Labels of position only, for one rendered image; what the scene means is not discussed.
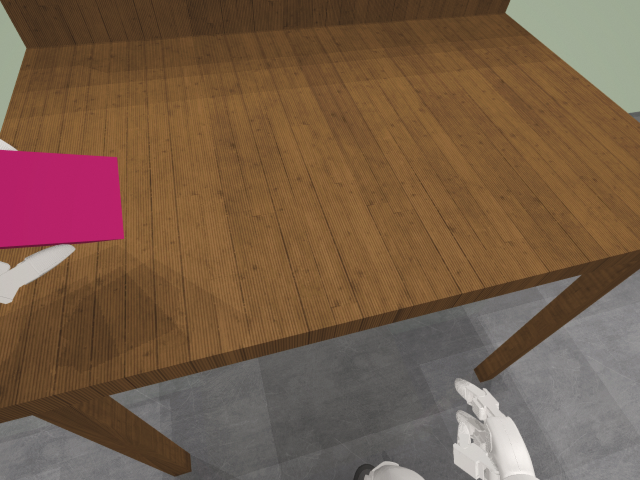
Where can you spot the robot right shin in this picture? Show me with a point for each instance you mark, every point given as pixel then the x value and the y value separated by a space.
pixel 385 463

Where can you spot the table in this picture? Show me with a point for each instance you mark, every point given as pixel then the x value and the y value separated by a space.
pixel 293 171

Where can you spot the sponge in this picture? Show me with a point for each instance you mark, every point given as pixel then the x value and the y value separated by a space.
pixel 51 199

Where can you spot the robot right hand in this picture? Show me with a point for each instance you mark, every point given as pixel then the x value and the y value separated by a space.
pixel 498 450

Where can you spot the robot left hand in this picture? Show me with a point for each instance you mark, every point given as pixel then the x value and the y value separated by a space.
pixel 33 266

